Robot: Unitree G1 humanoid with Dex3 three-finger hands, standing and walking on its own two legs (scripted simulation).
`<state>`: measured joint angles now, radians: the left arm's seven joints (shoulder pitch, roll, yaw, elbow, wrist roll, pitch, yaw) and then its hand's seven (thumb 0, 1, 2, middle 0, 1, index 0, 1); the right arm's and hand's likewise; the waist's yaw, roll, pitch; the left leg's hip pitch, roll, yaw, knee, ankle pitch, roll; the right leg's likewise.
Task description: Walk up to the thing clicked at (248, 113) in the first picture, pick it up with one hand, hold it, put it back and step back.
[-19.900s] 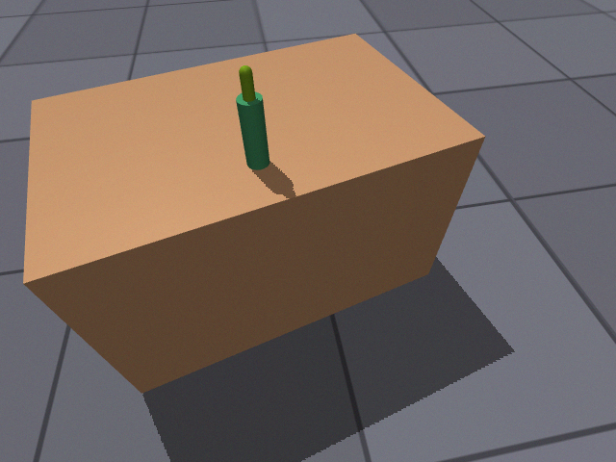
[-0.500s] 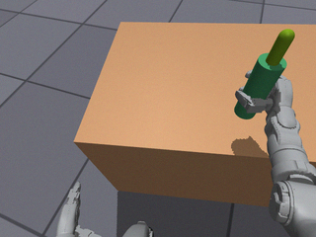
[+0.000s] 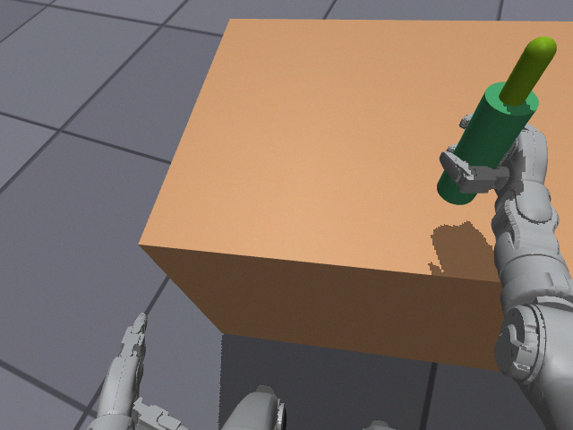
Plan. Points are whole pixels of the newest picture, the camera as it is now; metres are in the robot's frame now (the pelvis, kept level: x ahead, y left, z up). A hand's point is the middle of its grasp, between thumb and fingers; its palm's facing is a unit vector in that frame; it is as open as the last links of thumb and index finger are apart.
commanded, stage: lower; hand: right
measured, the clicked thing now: (490, 132) +0.49 -0.18 +0.12
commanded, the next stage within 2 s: loosen in 0.78 s
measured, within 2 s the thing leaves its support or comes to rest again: rests again in 0.68 s
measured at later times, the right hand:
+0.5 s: hand (458, 176) +0.50 -0.17 +0.02, palm faces +0.11 +0.99 +0.01, open 8.2 cm
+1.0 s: hand (454, 180) +0.50 -0.18 +0.00, palm faces +0.11 +0.99 +0.01, open 8.2 cm
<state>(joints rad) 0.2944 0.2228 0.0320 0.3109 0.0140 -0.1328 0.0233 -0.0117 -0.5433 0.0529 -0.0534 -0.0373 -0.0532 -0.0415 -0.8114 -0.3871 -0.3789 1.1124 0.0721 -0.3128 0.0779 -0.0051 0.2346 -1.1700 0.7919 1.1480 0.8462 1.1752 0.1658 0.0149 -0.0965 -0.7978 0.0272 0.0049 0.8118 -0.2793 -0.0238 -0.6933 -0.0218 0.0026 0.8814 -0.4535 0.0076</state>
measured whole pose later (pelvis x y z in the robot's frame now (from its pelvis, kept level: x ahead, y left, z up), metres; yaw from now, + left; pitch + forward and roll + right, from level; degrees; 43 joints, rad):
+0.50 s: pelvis -0.02 +0.00 -0.03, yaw +1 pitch +21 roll +1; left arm 0.33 0.23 0.02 0.14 0.06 -0.13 0.01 -0.01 -0.54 0.06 -0.06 -0.04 -0.05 -0.05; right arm -0.84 -0.45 -0.44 1.14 0.02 -0.38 0.06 -0.01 0.24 -1.17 0.79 1.15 0.84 1.18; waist 0.23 0.03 -0.12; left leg -1.02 0.02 0.00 0.97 -0.31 -0.03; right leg -0.92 -0.03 0.01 1.08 -0.51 0.01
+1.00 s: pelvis -0.02 +0.00 -0.05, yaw +0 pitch +22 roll +2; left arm 0.37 0.24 0.03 0.04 0.07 -0.13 -0.01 -0.01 -0.53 0.04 -0.06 -0.04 -0.06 -0.04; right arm -0.89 -0.48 -0.45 1.21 0.00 -0.42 0.07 -0.01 0.25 -1.17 0.80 1.15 0.86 1.16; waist 0.26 0.01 -0.12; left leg -1.11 0.02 0.02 1.06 -0.34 -0.03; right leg -1.02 -0.03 0.02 1.18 -0.55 0.01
